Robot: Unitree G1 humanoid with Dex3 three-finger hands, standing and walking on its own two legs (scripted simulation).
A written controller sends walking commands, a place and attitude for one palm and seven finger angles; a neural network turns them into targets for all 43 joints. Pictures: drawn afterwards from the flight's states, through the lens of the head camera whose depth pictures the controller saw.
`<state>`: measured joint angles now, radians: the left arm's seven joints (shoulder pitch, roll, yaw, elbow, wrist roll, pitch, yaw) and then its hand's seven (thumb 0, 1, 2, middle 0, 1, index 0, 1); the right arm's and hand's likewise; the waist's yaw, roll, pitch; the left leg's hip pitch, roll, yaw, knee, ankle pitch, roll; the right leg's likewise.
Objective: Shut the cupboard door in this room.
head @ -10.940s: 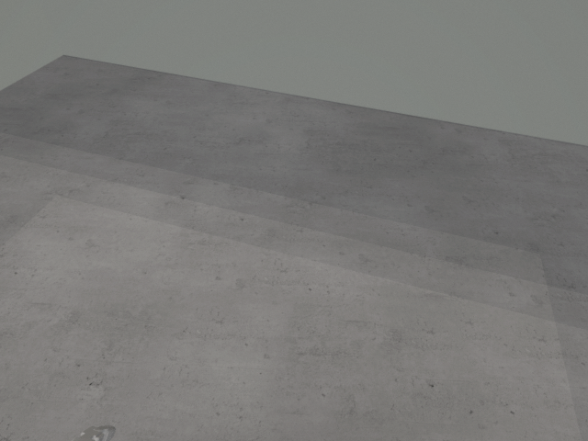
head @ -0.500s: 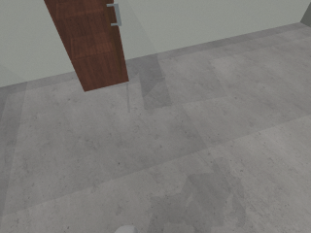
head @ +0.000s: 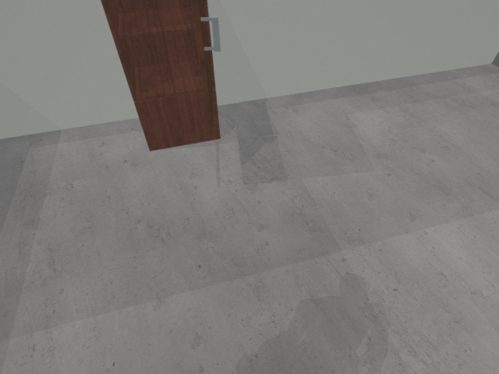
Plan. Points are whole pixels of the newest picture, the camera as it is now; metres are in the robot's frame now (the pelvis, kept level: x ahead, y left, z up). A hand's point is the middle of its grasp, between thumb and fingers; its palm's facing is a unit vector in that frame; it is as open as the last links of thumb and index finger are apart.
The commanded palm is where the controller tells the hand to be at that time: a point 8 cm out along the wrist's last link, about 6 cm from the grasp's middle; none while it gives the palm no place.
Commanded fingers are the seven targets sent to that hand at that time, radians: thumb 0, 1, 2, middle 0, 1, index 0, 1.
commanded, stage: turn or walk to find it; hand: left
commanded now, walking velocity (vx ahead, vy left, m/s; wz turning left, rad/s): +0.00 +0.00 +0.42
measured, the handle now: (210, 34) +1.23 +0.24 +0.04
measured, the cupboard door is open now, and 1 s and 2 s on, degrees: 80 80 80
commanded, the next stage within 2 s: stand and wait in 0.08 s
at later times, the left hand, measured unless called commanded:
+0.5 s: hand out of the picture -0.02 +0.15 -0.17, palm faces +0.05 -0.98 -0.18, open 7.4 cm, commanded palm none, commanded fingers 0.00 0.90 0.90 -0.20 -0.30 -0.20 -0.30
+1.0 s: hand out of the picture -0.04 +0.16 -0.18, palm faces +0.05 -0.98 -0.17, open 7.4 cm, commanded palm none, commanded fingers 0.00 0.90 0.90 -0.20 -0.30 -0.20 -0.30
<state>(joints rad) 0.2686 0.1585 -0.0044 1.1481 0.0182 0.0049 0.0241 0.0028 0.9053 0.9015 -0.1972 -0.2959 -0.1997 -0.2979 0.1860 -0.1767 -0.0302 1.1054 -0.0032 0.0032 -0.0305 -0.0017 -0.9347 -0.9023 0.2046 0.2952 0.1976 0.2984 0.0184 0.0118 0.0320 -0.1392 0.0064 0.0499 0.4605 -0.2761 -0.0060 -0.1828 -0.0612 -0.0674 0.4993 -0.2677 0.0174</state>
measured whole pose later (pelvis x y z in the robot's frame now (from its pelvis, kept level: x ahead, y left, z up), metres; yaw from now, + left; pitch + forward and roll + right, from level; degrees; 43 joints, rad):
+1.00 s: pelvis -0.02 -0.01 +0.00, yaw +0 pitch -2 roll +0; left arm 0.30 0.14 0.00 1.15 0.01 -0.01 0.03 0.00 0.90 0.90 -0.20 -0.30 -0.20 -0.30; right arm 0.30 -0.13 -0.01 1.14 -0.01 -0.02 -0.03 0.00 -0.91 -0.90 0.20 0.29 0.19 0.30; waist 0.01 -0.01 0.03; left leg -0.17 0.02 0.04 0.43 -0.23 -0.01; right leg -0.19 -0.04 -0.08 0.43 -0.21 0.00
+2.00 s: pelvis -0.01 -0.03 +0.01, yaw -16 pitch +2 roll +2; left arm 0.26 0.19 0.05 0.97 0.03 0.00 -0.01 0.00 0.90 0.90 -0.20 -0.30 -0.21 -0.30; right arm 0.10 -0.26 -0.07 0.94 -0.02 0.04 -0.01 0.01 -0.91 -0.90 0.20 0.29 0.19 0.30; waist 0.05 0.01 0.05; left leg -0.43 0.06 0.00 0.97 -0.38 -0.08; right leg -0.27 0.06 0.07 0.43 -0.19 -0.07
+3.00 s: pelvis +0.28 -0.19 +0.00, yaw -44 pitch +0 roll -1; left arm 0.23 0.23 0.05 1.02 0.02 -0.06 -0.01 -0.01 0.93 0.90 -0.20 -0.30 -0.20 -0.30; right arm 0.19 -0.17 -0.05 0.95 -0.02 -0.03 0.03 0.00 -0.92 -0.90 0.20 0.29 0.19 0.30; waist 0.00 0.02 0.02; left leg -0.49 0.15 0.09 0.74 -0.23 -0.05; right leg -0.14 0.06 -0.07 0.46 -0.31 -0.06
